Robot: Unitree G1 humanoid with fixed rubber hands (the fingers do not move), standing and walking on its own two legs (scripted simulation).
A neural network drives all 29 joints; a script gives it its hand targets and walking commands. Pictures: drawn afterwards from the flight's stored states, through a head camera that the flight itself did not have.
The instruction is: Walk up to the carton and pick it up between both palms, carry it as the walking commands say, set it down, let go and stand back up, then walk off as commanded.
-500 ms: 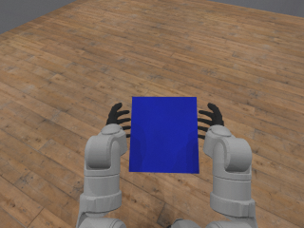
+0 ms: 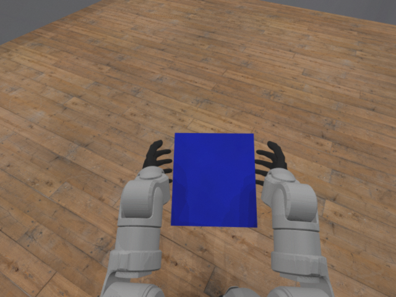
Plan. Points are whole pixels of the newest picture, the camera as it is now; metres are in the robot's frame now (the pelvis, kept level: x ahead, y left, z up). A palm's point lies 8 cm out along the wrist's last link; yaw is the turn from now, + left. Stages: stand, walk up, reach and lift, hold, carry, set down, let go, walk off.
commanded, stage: carry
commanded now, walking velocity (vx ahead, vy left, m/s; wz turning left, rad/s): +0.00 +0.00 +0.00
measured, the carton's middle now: (212, 183) +0.37 -0.01 -0.02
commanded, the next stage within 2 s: hold in 0.60 s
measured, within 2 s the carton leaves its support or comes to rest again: neither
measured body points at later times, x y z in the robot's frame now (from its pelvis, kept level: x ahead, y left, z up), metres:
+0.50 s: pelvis +0.00 +0.00 +0.00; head +0.01 +0.01 +0.45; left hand +0.34 +0.12 +0.07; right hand +0.34 -0.13 +0.07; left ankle -0.01 +0.11 -0.72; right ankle +0.11 -0.11 -0.72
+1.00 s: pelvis -0.02 -0.01 +0.01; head -0.04 -0.01 +0.46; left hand +0.25 +0.17 +0.01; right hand +0.32 -0.07 +0.04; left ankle -0.01 +0.11 -0.72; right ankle +0.11 -0.10 -0.72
